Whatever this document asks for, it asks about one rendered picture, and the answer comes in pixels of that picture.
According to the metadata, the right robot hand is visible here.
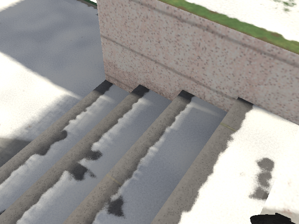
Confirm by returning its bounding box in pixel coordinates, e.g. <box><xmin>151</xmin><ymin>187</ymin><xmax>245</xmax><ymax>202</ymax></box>
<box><xmin>250</xmin><ymin>213</ymin><xmax>295</xmax><ymax>224</ymax></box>

